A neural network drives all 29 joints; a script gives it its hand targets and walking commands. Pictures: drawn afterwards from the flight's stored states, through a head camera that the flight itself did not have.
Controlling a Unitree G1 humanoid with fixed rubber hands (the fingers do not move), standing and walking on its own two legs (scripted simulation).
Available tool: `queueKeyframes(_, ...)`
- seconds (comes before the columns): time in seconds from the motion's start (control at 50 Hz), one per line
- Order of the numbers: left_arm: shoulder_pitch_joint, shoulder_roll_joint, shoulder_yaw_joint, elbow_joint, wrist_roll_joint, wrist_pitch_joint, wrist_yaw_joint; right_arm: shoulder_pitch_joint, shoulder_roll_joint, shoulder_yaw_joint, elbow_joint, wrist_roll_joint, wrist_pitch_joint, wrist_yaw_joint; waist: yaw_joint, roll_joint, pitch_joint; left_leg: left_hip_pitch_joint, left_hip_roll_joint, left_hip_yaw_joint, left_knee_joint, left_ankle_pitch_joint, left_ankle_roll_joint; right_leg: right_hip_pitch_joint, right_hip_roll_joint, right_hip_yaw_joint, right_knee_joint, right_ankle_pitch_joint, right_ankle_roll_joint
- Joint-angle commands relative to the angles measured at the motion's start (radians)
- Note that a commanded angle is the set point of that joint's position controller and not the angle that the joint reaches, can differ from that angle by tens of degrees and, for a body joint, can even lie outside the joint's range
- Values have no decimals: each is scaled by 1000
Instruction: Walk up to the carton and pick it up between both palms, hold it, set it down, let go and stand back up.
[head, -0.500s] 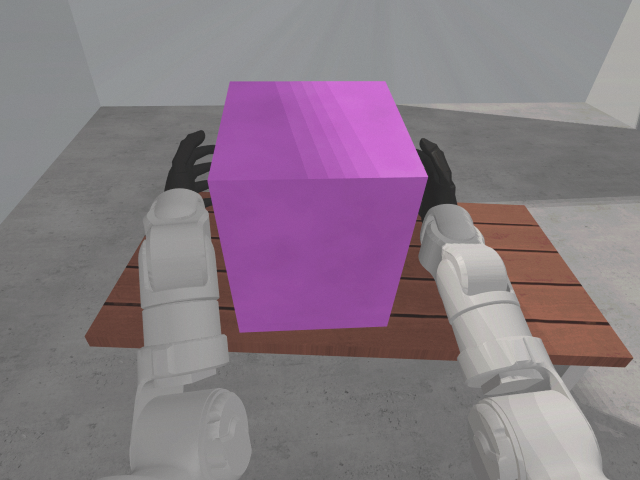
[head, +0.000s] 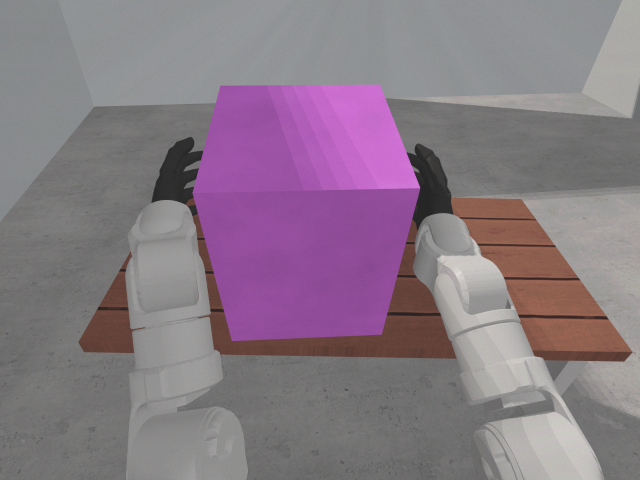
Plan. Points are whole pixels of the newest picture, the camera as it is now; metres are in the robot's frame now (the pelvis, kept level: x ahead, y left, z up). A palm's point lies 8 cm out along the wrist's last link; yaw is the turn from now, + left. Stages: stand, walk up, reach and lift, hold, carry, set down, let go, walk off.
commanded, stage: hold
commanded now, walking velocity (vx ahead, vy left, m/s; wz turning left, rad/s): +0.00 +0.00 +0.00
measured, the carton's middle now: (304, 215) +0.40 +0.01 +0.18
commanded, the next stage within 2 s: none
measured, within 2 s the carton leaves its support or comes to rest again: neither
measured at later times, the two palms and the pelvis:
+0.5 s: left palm (176, 199) +0.36 +0.15 +0.24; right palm (433, 208) +0.36 -0.14 +0.22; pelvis -0.01 -0.01 +0.00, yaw +1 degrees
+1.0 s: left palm (175, 203) +0.36 +0.15 +0.23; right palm (432, 212) +0.35 -0.13 +0.22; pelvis -0.01 +0.00 +0.00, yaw +1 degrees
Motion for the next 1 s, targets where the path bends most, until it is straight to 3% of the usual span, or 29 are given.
queueKeyframes(0.0, -607, -428, -427, -28, -194, -68, -141, -761, 470, 283, -256, 42, -86, 156, -11, 93, -364, -237, -52, 97, -116, 171, -1, 285, 63, -1, 33, 26, 27)
queueKeyframes(0.14, -633, -414, -376, 29, -183, -75, -145, -781, 480, 254, -192, 14, -96, 166, -4, 70, -392, -259, -56, 101, -130, 114, 16, 311, 57, 0, 38, 30, 33)
queueKeyframes(0.3, -635, -390, -338, 47, -171, -73, -153, -791, 493, 270, -191, 29, -102, 153, 4, 50, -413, -221, -67, 100, -106, 144, 24, 307, 51, -6, 28, 93, 43)
queueKeyframes(0.66, -615, -409, -383, 11, -179, -72, -153, -766, 475, 277, -221, 41, -106, 147, -17, 80, -405, -202, -63, 96, -94, 204, 4, 300, 58, -11, 34, 102, 39)
queueKeyframes(0.98, -607, -412, -385, 8, -176, -77, -144, -767, 471, 280, -217, 34, -120, 157, -8, 73, -403, -194, -59, 100, -95, 213, 8, 291, 63, -9, 31, 82, 33)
